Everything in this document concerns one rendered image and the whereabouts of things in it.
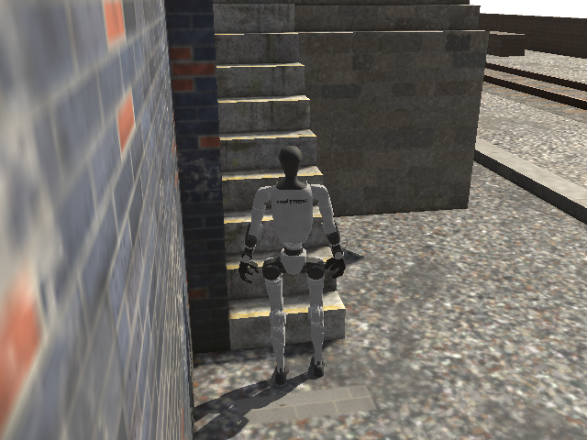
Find stairs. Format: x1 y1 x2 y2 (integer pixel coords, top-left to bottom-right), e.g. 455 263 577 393
213 0 346 350

